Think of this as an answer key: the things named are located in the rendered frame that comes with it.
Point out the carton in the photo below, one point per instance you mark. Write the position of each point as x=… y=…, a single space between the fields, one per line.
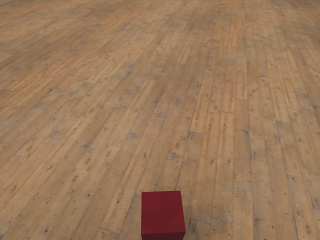
x=162 y=216

